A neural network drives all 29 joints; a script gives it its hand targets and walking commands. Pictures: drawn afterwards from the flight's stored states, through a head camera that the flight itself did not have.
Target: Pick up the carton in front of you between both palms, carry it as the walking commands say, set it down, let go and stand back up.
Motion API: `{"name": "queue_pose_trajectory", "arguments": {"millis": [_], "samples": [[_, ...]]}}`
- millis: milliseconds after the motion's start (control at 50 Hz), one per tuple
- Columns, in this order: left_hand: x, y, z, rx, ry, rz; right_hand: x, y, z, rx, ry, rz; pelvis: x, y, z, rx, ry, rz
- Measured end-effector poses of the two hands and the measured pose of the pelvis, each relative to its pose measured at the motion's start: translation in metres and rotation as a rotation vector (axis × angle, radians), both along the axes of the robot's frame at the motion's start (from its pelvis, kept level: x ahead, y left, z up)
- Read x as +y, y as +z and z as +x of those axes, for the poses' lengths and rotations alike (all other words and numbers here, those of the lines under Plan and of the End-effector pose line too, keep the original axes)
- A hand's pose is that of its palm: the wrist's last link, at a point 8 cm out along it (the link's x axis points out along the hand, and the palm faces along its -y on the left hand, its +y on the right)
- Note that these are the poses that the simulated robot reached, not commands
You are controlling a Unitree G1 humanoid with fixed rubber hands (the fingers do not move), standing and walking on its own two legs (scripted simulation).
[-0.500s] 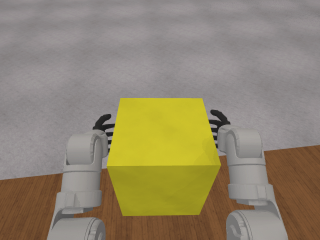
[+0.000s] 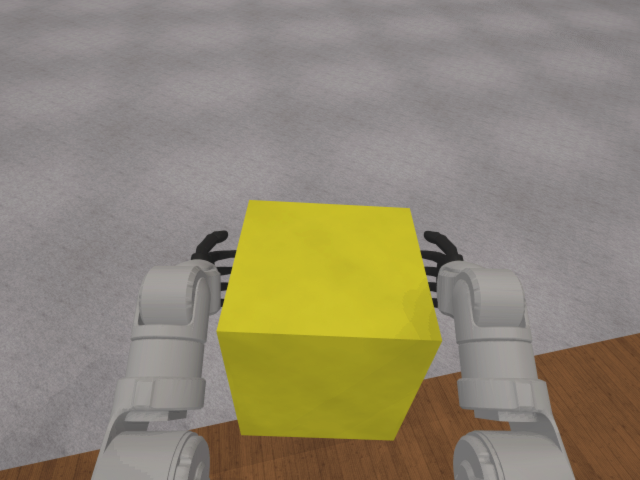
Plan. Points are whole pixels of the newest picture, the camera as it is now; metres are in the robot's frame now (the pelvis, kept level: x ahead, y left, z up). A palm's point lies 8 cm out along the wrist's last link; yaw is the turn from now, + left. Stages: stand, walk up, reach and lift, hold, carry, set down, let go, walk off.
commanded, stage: carry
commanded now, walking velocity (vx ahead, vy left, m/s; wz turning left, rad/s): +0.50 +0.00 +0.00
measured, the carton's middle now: (323, 324) +0.34 +0.00 +0.02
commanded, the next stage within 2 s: none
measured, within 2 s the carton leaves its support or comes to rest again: neither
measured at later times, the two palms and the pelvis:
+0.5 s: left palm (233, 149) +0.66 +0.14 +0.08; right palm (398, 145) +0.68 -0.15 +0.08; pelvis +0.31 -0.02 -0.05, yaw +2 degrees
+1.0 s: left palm (232, 86) +0.97 +0.19 +0.05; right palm (357, 85) +0.98 -0.11 +0.05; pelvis +0.62 +0.02 -0.07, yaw +0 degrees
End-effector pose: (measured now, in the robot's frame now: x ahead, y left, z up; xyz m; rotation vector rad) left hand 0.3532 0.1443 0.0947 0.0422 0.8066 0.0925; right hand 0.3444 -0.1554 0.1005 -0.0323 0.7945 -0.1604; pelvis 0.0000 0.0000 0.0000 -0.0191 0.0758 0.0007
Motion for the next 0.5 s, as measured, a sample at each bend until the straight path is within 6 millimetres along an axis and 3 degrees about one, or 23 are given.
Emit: {"name": "queue_pose_trajectory", "arguments": {"millis": [160, 260, 340, 420, 500], "samples": [[-0.002, -0.004, 0.087, -0.025, -0.006, -0.021, -0.002, 0.0, 0.082, -0.027, -0.041, 0.015, 0.009, 0.009, 0.082, 0.02, -0.004, -0.014], [-0.002, 0.009, 0.15, -0.094, 0.012, -0.032, -0.002, 0.014, 0.149, -0.096, -0.028, 0.013, 0.005, 0.007, 0.144, 0.024, 0.009, -0.008], [-0.007, 0.017, 0.209, -0.145, 0.02, -0.029, -0.007, 0.02, 0.21, -0.146, -0.018, 0.014, -0.002, -0.007, 0.203, 0.021, 0.02, 0.01], [-0.01, 0.011, 0.269, -0.172, 0.044, 0.004, -0.011, 0.007, 0.279, -0.173, 0.023, 0.027, -0.01, -0.038, 0.271, -0.009, 0.047, 0.044], [0.0, -0.013, 0.304, -0.093, 0.089, 0.034, 0.0, -0.02, 0.332, -0.093, 0.083, 0.039, -0.016, -0.047, 0.312, -0.012, 0.035, 0.027]]}}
